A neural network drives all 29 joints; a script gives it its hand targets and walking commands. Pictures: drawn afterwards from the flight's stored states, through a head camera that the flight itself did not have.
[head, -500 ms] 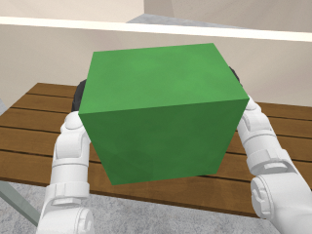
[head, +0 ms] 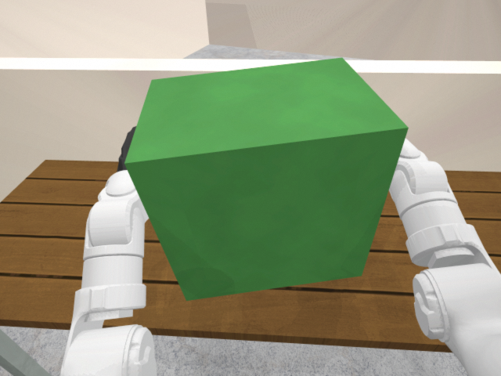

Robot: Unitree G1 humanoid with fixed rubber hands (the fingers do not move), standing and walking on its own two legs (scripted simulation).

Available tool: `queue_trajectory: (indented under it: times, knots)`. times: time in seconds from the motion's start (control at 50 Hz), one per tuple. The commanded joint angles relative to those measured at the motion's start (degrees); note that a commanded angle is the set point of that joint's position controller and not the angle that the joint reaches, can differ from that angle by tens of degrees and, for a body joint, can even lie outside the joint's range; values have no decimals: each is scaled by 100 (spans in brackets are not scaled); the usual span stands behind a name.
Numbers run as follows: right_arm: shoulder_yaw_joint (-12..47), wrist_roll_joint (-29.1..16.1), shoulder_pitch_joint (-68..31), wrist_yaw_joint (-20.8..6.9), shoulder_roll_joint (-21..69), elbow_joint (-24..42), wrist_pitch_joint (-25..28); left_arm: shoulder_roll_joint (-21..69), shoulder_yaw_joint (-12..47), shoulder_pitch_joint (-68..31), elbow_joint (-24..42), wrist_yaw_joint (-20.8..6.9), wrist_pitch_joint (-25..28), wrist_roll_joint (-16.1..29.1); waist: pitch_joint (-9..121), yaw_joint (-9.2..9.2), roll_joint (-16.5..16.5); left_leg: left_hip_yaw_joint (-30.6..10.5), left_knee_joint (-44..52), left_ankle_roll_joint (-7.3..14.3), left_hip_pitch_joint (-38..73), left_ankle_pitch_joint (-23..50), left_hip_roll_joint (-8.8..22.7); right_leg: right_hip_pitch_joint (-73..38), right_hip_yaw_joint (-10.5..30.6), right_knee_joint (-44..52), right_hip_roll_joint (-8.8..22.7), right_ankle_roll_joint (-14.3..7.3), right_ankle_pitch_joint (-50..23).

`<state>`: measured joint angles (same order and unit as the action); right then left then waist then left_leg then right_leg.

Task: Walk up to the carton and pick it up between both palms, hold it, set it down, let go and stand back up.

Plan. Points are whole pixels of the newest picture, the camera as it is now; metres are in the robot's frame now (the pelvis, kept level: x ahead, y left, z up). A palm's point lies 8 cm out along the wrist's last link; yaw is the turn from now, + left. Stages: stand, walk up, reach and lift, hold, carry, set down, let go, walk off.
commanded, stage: reach and lift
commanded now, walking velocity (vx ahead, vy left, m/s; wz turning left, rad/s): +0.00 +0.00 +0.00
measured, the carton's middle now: (262, 182) +0.36 -0.03 +0.18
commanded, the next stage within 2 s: hold in 1.12 s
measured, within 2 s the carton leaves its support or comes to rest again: neither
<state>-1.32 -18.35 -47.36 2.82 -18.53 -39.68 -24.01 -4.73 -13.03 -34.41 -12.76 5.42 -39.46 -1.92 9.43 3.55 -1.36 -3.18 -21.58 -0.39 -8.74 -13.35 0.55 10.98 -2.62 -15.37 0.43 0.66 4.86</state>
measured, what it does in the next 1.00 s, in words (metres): stands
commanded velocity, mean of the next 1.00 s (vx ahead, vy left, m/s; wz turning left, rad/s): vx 0.00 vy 0.00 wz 0.00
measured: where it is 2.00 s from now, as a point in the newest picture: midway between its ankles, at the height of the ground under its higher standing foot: outside the picture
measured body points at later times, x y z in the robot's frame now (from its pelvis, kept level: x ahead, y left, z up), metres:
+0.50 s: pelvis -0.02 +0.00 +0.00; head -0.09 +0.01 +0.44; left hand +0.38 +0.16 +0.26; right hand +0.38 -0.22 +0.28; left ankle -0.02 +0.12 -0.75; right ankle +0.03 -0.13 -0.75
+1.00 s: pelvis +0.00 -0.02 +0.00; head -0.09 -0.02 +0.44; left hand +0.37 +0.17 +0.28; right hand +0.39 -0.21 +0.31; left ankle -0.02 +0.12 -0.75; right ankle +0.03 -0.13 -0.75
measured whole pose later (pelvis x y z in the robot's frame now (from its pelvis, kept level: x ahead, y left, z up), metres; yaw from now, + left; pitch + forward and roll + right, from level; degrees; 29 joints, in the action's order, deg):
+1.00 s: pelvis +0.00 -0.02 +0.00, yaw +2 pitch +0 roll -1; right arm 1.6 -22.4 -63.4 9.1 -19.8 -49.7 -35.6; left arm -10.8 -17.3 -49.1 -24.1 -0.2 -48.3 -1.3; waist 13.5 3.1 -1.9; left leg -5.5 -22.4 -1.7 -9.4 -13.2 1.3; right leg 10.8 -2.9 -16.0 -0.9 -0.5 5.3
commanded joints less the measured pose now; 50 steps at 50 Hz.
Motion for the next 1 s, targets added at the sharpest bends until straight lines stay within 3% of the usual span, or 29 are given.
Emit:
queue_trajectory:
  times: [0.0, 0.02, 0.04, 0.06, 0.12, 0.14, 0.18, 0.22, 0.28, 0.3, 0.32, 0.36, 0.48, 0.5, 0.52, 0.54, 0.56, 0.58, 0.64, 0.66, 0.74, 0.76, 0.78, 0.82, 0.84, 0.88, 0.92, 0.94, 0.98]
  knots:
    - [1951, -739, -4467, -581, 4233, 2413, 91, 3095, 2688, -5152, 1536, -798, 405, 702, 2581, -165, 415, 64, 237, -213, -513, 2212, -412, -2662, 174, -425, -359, 38, -2264]
    - [2010, -776, -4647, -552, 4269, 2550, 41, 3088, 2737, -5385, 1677, -829, 403, 763, 2710, -159, 381, 70, 244, -219, -624, 2184, -425, -2802, 189, -438, -353, 23, -2300]
    - [1870, -732, -4387, -507, 4243, 2308, -58, 3092, 2790, -5381, 1607, -859, 341, 733, 2539, 67, 261, 63, 250, -240, -616, 2017, -416, -2778, 212, -416, -323, 22, -2247]
    - [1779, -726, -4352, -497, 4195, 2150, -152, 3025, 2607, -5206, 1305, -920, 242, 577, 2190, -5, 277, 86, 318, -224, -707, 1910, -420, -2650, 222, -394, -333, 19, -2131]
    - [1520, -609, -4588, -474, 4196, 1887, -264, 3113, 2792, -5828, 1513, -990, 192, 680, 2133, 257, -81, 48, 403, -307, -668, 1603, -361, -2413, 199, -339, -336, -83, -1615]
    - [1568, -672, -4815, -463, 4257, 1917, -310, 3067, 2727, -5929, 1398, -995, 168, 683, 2231, 167, -52, 50, 385, -269, -692, 1510, -402, -2371, 204, -297, -313, -54, -1534]
    - [1254, -517, -4723, -439, 4069, 1383, -453, 2968, 2514, -5951, 695, -1082, 102, 572, 1675, 364, 92, 41, 505, -211, -856, 879, -326, -2277, 212, -203, -288, -98, -1067]
    - [1283, -569, -5189, -456, 4281, 1625, -430, 3081, 2532, -6345, 843, -1100, 130, 696, 2076, 216, -11, 50, 579, -210, -984, 889, -323, -2405, 181, -267, -269, -84, -999]
    - [1290, -690, -5250, -467, 4266, 1519, -501, 3123, 2721, -6814, 1057, -1014, 178, 980, 2515, 319, -291, 22, 438, -291, -877, 1175, -335, -2475, 262, -325, -352, -115, -1242]
    - [1305, -659, -5291, -479, 4252, 1435, -516, 3051, 2529, -6642, 566, -1046, 138, 826, 2136, 222, -120, 20, 497, -219, -931, 904, -342, -2256, 225, -241, -364, -90, -946]
    - [1085, -591, -5284, -491, 4152, 1159, -581, 3155, 2535, -6871, 588, -1048, 133, 895, 2027, 388, -199, -9, 554, -242, -1021, 615, -285, -2111, 254, -230, -361, -121, -608]
    - [1023, -600, -5555, -561, 4133, 1091, -576, 3243, 2408, -6922, 291, -1069, 80, 830, 2013, 246, -231, 29, 686, -215, -1202, 531, -245, -2059, 257, -244, -375, -130, -468]
    - [1200, -872, -6183, -612, 4299, 1202, -604, 3117, 2133, -7273, 108, -1027, 51, 843, 2698, -2, 9, 26, 582, -115, -1099, 799, -229, -2322, 283, -284, -399, -106, -689]
    - [1167, -880, -6084, -604, 4174, 1026, -626, 3136, 2143, -7261, -4, -1024, 11, 840, 2569, 78, -108, -5, 560, -136, -1129, 802, -237, -2310, 302, -290, -404, -118, -770]
    - [1255, -948, -6152, -595, 4202, 1200, -637, 3063, 2036, -6994, -181, -1029, -34, 758, 2595, -117, 129, 2, 519, -96, -1213, 1011, -265, -2385, 281, -302, -431, -82, -933]
    - [1270, -1062, -6168, -583, 4254, 1107, -668, 3135, 2055, -7094, -43, -1017, -24, 747, 2642, -65, -8, -32, 519, -108, -1147, 1010, -251, -2385, 313, -291, -440, -84, -890]
    - [1461, -1180, -6520, -586, 4355, 1545, -624, 3097, 1979, -7186, 46, -992, -14, 789, 3001, -320, 194, -5, 435, -49, -1162, 1240, -278, -2488, 303, -346, -489, -54, -1028]
    - [1344, -1171, -6263, -594, 4326, 1123, -693, 3009, 1823, -7171, -145, -979, -33, 707, 2642, -192, 130, 16, 504, -26, -1136, 1016, -301, -2309, 347, -293, -461, -29, -878]
    - [1220, -1106, -6238, -549, 4301, 802, -784, 2811, 1608, -7026, -429, -1052, -127, 572, 2305, -255, 278, 66, 556, -2, -1197, 841, -295, -2275, 370, -231, -423, -10, -765]
    - [1285, -1164, -6321, -520, 4402, 953, -792, 2756, 1564, -7202, -228, -1078, -95, 656, 2465, -193, 459, 24, 541, 61, -1162, 834, -318, -2401, 409, -236, -381, 23, -834]
    - [1519, -1436, -6219, -367, 4587, 1311, -842, 2761, 1867, -7379, 355, -1089, -94, 800, 3176, -113, 267, 47, 348, -35, -932, 1515, -383, -2761, 419, -390, -397, 65, -1745]
    - [1478, -1417, -6221, -343, 4613, 1179, -909, 2566, 1647, -7258, 81, -1103, -129, 732, 2794, -229, 453, 56, 386, 18, -1056, 1334, -389, -2682, 415, -370, -393, 81, -1665]
    - [1393, -1420, -6110, -297, 4466, 1070, -957, 2527, 1529, -7147, -24, -1143, -178, 632, 2561, -116, 399, 18, 415, 18, -1096, 1247, -388, -2699, 453, -337, -344, 110, -1593]
    - [1409, -1404, -6140, -254, 4496, 1194, -972, 2523, 1615, -7194, 163, -1205, -196, 701, 2575, -115, 350, 69, 414, -17, -1030, 1234, -382, -2680, 417, -329, -363, 98, -1536]
    - [1368, -1368, -6219, -191, 4455, 1413, -957, 2618, 1847, -7229, 268, -1235, -202, 777, 2729, 78, 298, 19, 400, -50, -1046, 1164, -384, -2796, 406, -369, -321, 114, -1688]
    - [1367, -1478, -6238, -156, 4386, 1457, -1012, 2712, 1988, -7232, 375, -1253, -254, 894, 2632, 114, 26, -5, 343, -142, -960, 1493, -358, -2707, 399, -420, -368, 68, -1911]
    - [1412, -1482, -6193, -134, 4412, 1397, -1104, 2509, 1742, -7172, 116, -1278, -259, 810, 2356, -11, 312, 17, 370, -72, -1054, 1321, -377, -2548, 425, -345, -363, 115, -1718]
    - [1306, -1436, -6121, -124, 4370, 1288, -1138, 2561, 1806, -7253, 179, -1302, -277, 866, 2288, 157, 161, -25, 420, -92, -1047, 1102, -357, -2530, 439, -330, -343, 70, -1586]
    - [1322, -1472, -6461, -114, 4417, 1620, -1126, 2674, 1986, -7396, 230, -1309, -248, 993, 2554, 152, 120, -6, 396, -139, -1099, 1081, -353, -2507, 401, -323, -371, 70, -1403]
